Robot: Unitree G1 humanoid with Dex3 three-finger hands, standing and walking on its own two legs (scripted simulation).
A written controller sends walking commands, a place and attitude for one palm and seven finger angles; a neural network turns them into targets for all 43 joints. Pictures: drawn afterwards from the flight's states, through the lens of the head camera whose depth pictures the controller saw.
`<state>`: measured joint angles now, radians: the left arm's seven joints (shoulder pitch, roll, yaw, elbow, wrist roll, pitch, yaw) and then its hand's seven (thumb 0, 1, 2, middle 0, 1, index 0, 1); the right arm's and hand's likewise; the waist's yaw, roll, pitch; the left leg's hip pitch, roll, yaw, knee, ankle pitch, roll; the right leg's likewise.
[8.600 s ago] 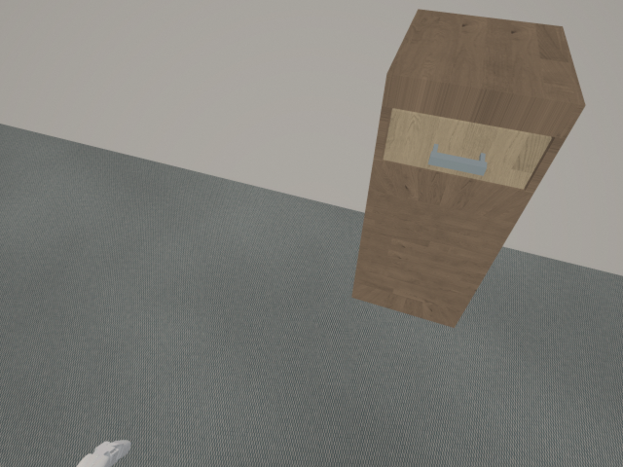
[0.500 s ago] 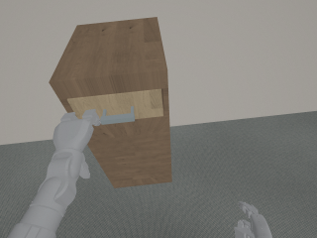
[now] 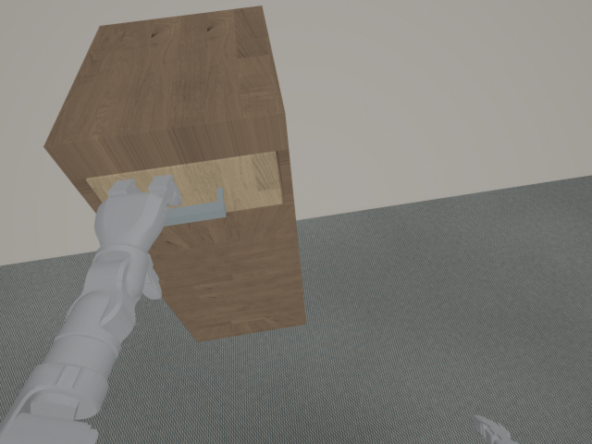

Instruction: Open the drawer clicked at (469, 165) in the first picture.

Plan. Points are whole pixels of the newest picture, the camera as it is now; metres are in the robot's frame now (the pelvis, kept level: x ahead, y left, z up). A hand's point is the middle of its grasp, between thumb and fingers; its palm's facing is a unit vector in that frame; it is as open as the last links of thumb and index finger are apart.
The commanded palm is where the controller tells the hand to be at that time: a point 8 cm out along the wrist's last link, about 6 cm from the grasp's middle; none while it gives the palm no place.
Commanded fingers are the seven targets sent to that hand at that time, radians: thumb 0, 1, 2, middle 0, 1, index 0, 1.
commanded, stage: move the hooked fingers above the handle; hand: left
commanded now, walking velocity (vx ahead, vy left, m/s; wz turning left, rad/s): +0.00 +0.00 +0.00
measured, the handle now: (192, 205) +0.52 +0.24 -0.03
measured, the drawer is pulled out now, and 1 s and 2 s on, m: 0.00 0.00 0.00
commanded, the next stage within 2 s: lower the fingers behind the handle in 1.54 s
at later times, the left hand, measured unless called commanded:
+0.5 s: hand (162, 219) +0.43 +0.25 +0.04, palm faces +0.04 -0.02 -1.00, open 13.9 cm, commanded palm +0.40 +0.25 +0.10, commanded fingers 0.00 -0.50 0.30 -0.30 -1.20 -0.30 -1.20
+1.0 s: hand (186, 203) +0.47 +0.23 +0.03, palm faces -0.01 +0.00 -1.00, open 13.9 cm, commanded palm +0.45 +0.23 +0.08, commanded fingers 0.00 -0.50 0.30 -0.30 -1.20 -0.30 -1.20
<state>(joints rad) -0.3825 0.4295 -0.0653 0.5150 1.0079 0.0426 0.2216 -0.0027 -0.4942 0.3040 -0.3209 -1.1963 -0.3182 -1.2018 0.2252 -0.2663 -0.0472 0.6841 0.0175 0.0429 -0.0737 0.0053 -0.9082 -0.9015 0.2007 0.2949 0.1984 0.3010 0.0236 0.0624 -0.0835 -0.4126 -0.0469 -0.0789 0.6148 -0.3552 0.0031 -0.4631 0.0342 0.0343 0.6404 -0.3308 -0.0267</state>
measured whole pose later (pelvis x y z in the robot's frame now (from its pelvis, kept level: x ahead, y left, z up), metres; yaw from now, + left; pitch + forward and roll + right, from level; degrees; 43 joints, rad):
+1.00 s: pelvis -0.01 +0.01 -0.01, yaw -2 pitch +17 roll +0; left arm -0.82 0.42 -0.03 1.10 1.07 0.11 0.38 0.00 -0.49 0.30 -0.33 -1.20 -0.32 -1.20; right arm 0.35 -0.26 -0.05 0.73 -0.01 0.05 0.00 0.00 -0.91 -0.90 0.20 0.29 0.20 0.30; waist -0.10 0.06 -0.13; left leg -0.63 -0.04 -0.05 0.72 -0.38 0.02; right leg -0.67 0.05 0.06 0.69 -0.32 -0.01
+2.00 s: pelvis +0.00 +0.03 -0.02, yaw -2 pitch +19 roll -1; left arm -0.76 0.40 -0.03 1.07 1.09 0.04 0.41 0.00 -0.49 0.30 -0.32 -1.20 -0.32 -1.20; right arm 0.35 -0.25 -0.05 0.73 -0.02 0.04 0.01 0.00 -0.91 -0.90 0.20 0.30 0.20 0.30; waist -0.09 0.05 -0.16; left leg -0.69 -0.05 -0.05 0.77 -0.41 0.03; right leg -0.71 0.04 0.05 0.73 -0.34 0.01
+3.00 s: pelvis -0.02 +0.03 -0.05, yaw -2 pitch +25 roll -2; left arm -0.82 0.44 0.00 1.17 1.10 0.06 0.52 0.00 -0.49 0.30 -0.32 -1.21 -0.32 -1.20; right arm 0.35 -0.25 -0.04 0.77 -0.04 0.01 0.02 0.00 -0.91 -0.90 0.20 0.30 0.20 0.30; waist -0.12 0.06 -0.19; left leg -0.93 -0.04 -0.06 0.98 -0.47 0.03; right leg -0.94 0.05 0.04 0.91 -0.40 0.01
